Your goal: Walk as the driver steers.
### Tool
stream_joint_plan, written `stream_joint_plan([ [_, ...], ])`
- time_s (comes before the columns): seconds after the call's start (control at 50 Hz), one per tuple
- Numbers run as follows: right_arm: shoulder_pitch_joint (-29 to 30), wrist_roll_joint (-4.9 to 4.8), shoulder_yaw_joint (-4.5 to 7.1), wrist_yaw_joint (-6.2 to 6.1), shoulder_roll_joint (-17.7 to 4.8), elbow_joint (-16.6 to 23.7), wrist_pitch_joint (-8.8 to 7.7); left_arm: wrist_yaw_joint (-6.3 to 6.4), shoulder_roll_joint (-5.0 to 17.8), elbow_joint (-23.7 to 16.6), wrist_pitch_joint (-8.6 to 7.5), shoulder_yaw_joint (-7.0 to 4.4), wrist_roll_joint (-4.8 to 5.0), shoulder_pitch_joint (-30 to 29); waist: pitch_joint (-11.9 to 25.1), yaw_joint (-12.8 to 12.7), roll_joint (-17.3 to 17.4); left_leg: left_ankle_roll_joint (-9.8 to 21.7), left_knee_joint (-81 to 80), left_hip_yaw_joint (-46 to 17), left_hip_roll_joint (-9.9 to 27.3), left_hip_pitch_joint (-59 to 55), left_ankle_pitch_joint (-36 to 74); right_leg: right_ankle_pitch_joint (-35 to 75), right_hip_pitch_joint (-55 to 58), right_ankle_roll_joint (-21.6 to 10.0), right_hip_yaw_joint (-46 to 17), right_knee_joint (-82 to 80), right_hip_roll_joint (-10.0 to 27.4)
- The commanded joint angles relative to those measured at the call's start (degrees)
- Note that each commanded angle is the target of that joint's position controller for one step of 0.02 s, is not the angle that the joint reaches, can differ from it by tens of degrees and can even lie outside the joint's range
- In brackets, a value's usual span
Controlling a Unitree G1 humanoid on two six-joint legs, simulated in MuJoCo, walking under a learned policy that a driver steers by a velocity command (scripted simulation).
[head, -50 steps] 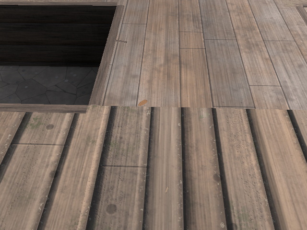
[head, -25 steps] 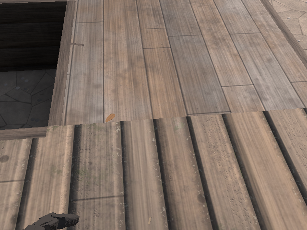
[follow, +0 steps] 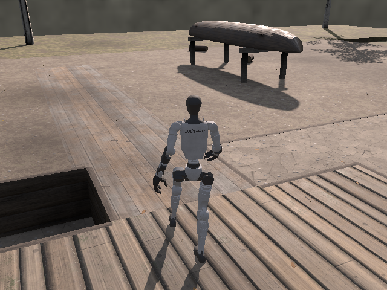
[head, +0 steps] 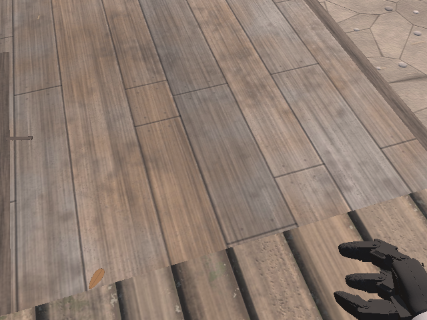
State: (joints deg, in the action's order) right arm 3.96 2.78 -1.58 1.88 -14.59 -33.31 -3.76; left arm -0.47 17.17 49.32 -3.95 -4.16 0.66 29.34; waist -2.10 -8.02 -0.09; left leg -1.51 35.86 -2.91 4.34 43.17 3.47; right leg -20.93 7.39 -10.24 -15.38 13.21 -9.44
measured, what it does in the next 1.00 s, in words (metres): walks ahead: left foot, then right foot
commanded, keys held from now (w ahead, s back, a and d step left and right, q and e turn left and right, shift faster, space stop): w+e+shift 0.24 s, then w+shift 0.06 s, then w+q+shift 0.54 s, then q+shift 0.16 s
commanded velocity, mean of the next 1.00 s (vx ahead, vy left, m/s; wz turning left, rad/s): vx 0.95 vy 0.00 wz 0.02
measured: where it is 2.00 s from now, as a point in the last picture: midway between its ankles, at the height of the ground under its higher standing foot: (298, 130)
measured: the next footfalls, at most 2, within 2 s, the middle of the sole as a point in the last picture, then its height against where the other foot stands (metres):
left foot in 0.08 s outside the picture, level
right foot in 0.52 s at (315, 267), level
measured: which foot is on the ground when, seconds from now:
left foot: up 0.00-0.06, down 0.08-0.50, up 0.52-0.92, down 0.94-1.00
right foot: down 0.00-0.06, up 0.08-0.50, down 0.52-0.94, up 0.96-1.00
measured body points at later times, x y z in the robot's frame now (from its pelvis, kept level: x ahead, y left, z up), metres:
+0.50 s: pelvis +0.46 -0.04 -0.01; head +0.50 -0.05 +0.43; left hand +0.81 +0.04 -0.05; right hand +0.26 -0.23 -0.14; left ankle +0.27 +0.16 -0.72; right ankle +0.59 -0.17 -0.72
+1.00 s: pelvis +0.93 -0.12 -0.04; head +0.96 -0.12 +0.41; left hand +0.96 +0.14 -0.16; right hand +1.09 -0.38 -0.14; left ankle +1.06 -0.11 -0.73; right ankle +0.68 -0.23 -0.59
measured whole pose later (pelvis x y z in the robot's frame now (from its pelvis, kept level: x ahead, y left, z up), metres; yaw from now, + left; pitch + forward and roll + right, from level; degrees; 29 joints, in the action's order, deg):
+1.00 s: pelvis +0.93 -0.12 -0.04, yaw +4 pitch -1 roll -1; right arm -8.5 1.1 2.8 2.6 -18.2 -42.6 -2.4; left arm 0.5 13.8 48.6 -5.4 -0.8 0.0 18.1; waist -5.2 0.3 2.2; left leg 11.8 41.9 7.2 -7.4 32.0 -10.0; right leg -28.2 -5.5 2.8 4.6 75.5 -0.5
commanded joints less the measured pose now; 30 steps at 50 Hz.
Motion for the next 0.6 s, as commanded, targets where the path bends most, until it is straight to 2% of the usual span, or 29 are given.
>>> stream_joint_plan([
  [0.02,-1.8,-0.71,2.23,-1.05,-7.1,3.2,-0.71,0.94,11.8,-3.4,-0.8,-2.77,0.16,-3.2,3.5,6.0,-3.1,1.5,-6.0,3.0,-6.7,-26.8,-0.4,58.0,-12.3,0.7,-7.3,7.4,10.3],
  [0.04,-9.6,-1.32,3.69,-2.0,-10.5,1.3,-0.88,0.77,14.1,-3.8,-0.98,-3.22,-0.46,-5.0,8.8,10.4,-3.8,1.9,-5.0,1.6,-6.9,-36.5,-5.0,61.6,-12.3,2.0,-7.9,17.2,10.5],
  [0.06,-21.8,-1.79,5.11,-3.22,-13.4,-1.7,-0.9,0.33,15.4,-4.5,-1.31,-3.52,-1.04,-8.8,13.8,17.7,-3.8,2.4,-5.1,1.3,-4.8,-49.1,-9.4,58.6,-16.8,2.6,-7.2,30.0,8.9],
  [0.08,-33.8,-0.33,6.74,-4.69,-17.1,-3.8,-1.03,0.12,9.2,-5.8,-2.03,-2.0,-1.49,-10.1,20.2,21.5,1.5,3.9,-3.5,-7.8,5.1,-62.7,-26.9,38.6,-25.6,2.7,-3.6,48.3,6.1],
  [0.1,-32.0,2.46,7.17,-4.42,-19.7,-3.7,-1.27,0.5,-0.9,-7.8,-1.58,0.69,1.49,-1.4,26.7,13.1,19.0,9.2,-10.8,-37.2,24.2,-75.0,-35.6,-11.0,-43.1,4.1,3.3,66.0,0.6],
  [0.12,-26.8,1.18,7.66,-3.59,-16.7,-3.0,-0.68,0.94,5.1,-8.2,-0.75,0.75,0.44,-4.1,25.5,13.4,16.6,10.8,-18.4,-47.7,22.4,-68.4,-47.0,-3.8,-48.3,3.1,7.0,69.2,4.5],
  [0.14,-21.1,0.59,6.36,-3.35,-10.6,-2.6,-0.61,0.57,7.6,-7.8,0.07,0.08,-0.94,-10.0,14.9,12.9,9.3,9.8,-20.3,-36.6,18.4,-58.0,-47.1,3.2,-49.2,3.1,8.2,66.6,8.1],
  [0.16,-19.7,0.49,5.72,-3.01,-7.8,-3.8,-0.64,-0.27,7.6,-7.8,0.71,-0.06,-1.72,-12.4,9.1,12.0,3.5,9.3,-20.4,-28.0,16.3,-50.7,-37.5,5.6,-48.4,3.5,9.3,64.7,9.9],
  [0.18,-20.7,0.71,5.43,-2.98,-7.0,-5.4,-0.81,-1.18,6.6,-8.2,1.38,0.03,-2.24,-14.4,6.0,11.4,2.0,8.4,-21.2,-21.1,14.3,-46.3,-29.8,5.7,-47.9,3.7,9.7,63.6,11.5],
  [0.22,-23.7,-0.35,4.77,-2.43,-4.7,-9.2,-1.84,-2.5,2.9,-10.2,2.97,0.97,-2.73,-16.1,1.4,9.4,4.0,7.1,-23.3,-11.7,12.6,-40.1,-21.6,5.4,-48.3,3.9,10.2,62.6,14.0],
  [0.26,-24.9,-1.61,4.46,-1.54,-3.7,-11.4,-2.88,-3.34,0.8,-13.0,3.85,1.97,-3.04,-19.8,-0.6,8.3,4.4,6.3,-25.6,-5.1,12.0,-37.9,-14.4,7.3,-51.3,4.1,10.6,61.4,15.5],
  [0.28,-24.9,-1.62,4.37,-1.26,-3.9,-11.9,-3.34,-3.71,0.6,-14.4,3.8,2.36,-3.23,-21.9,-1.5,7.8,4.5,6.2,-26.9,-1.7,11.1,-36.1,-10.0,9.9,-51.4,4.2,10.9,59.4,15.1],
  [0.34,-24.5,-0.86,4.4,-0.87,-6.0,-13.2,-4.39,-4.19,1.1,-17.0,2.94,3.4,-2.88,-26.8,-5.0,6.1,3.8,6.8,-31.6,6.5,7.8,-30.9,-2.2,18.4,-47.9,4.3,10.9,44.2,12.8],
  [0.36,-25.6,-1.21,4.49,-0.84,-6.9,-13.9,-4.43,-4.55,1.8,-17.5,2.56,3.62,-2.88,-29.5,-6.5,6.6,2.2,7.1,-34.2,8.4,7.0,-29.9,0.8,20.7,-44.6,4.0,14.2,37.5,11.4],
  [0.4,-29.5,-1.98,4.68,-0.95,-9.4,-15.9,-3.93,-5.0,1.6,-18.2,1.7,4.3,-2.94,-34.2,-8.0,8.0,0.7,8.6,-38.1,8.8,7.6,-31.2,10.2,22.6,-37.7,2.8,20.0,28.5,9.7],
  [0.42,-30.4,-2.14,4.8,-0.98,-11.0,-17.0,-3.59,-4.83,1.7,-18.0,1.41,4.42,-3.13,-34.5,-7.4,7.4,1.4,9.3,-36.7,8.4,8.0,-34.4,19.4,22.7,-34.7,2.3,21.4,25.9,9.4],
  [0.44,-31.5,-2.24,4.96,-1.15,-12.8,-17.6,-3.32,-4.29,2.7,-17.3,1.16,4.16,-3.47,-33.9,-5.5,6.7,2.5,9.4,-32.4,8.7,8.2,-39.2,34.8,20.2,-32.2,1.9,22.6,24.8,7.5],
  [0.46,-32.1,-2.09,5.26,-1.52,-15.0,-18.2,-2.97,-3.49,4.1,-16.4,0.91,3.63,-3.98,-30.8,-1.7,4.7,4.6,9.3,-24.8,8.5,9.1,-42.7,48.0,15.5,-27.3,1.5,22.5,24.2,5.6],
  [0.48,-31.5,-1.78,5.54,-2.01,-16.8,-18.6,-2.37,-2.48,6.3,-13.8,0.7,2.59,-4.24,-22.0,3.8,0.0,6.8,8.8,-12.8,7.8,9.7,-43.0,53.1,10.8,-17.8,1.0,20.3,23.5,4.7],
  [0.5,-29.8,-2.21,5.53,-2.27,-17.0,-18.4,-1.8,-1.39,8.6,-10.2,0.45,1.35,-4.52,-10.3,9.4,-6.2,6.8,8.1,3.1,7.7,8.0,-37.0,45.8,11.8,-3.7,0.5,17.6,18.6,6.4],
  [0.52,-31.0,-1.88,4.42,-1.85,-11.6,-16.8,-1.78,0.03,13.9,-8.0,0.34,-0.35,-5.6,-2.7,16.8,-6.2,1.6,8.1,23.8,6.6,3.2,-24.2,14.3,-3.0,11.1,0.6,4.5,19.4,18.7],
  [0.54,-38.6,-3.85,2.79,-1.24,-2.3,-14.4,-1.79,0.52,17.1,-9.1,-0.22,-1.17,-6.58,-4.3,25.8,1.9,-11.1,7.6,44.4,1.5,-3.4,-6.3,-32.2,-13.6,22.7,-2.3,-22.7,13.3,36.1],
  [0.56,-30.5,-4.02,4.56,-1.76,-9.4,-13.3,-1.47,0.49,13.9,-9.0,-0.03,-1.08,-4.63,-5.0,23.2,-1.4,-3.4,8.6,47.2,-1.9,-2.6,-2.7,-25.7,-13.2,14.7,-1.0,-25.2,5.9,34.8],
  [0.58,-26.2,-4.05,4.75,-1.52,-8.9,-12.3,-1.41,0.41,10.0,-7.4,-0.58,-0.13,-4.09,-8.8,11.2,1.4,-2.5,8.5,43.5,-1.5,-0.3,-0.7,-19.3,-6.4,5.2,-0.1,-14.3,4.3,31.2],
  [0.6,-26.1,-3.69,4.25,-1.07,-6.7,-13.0,-1.15,0.15,7.5,-6.6,-1.09,0.18,-3.76,-11.3,5.4,3.8,-2.2,8.0,40.2,-0.9,1.6,-1.9,-17.3,0.8,-2.3,0.6,-7.3,2.1,28.9],
])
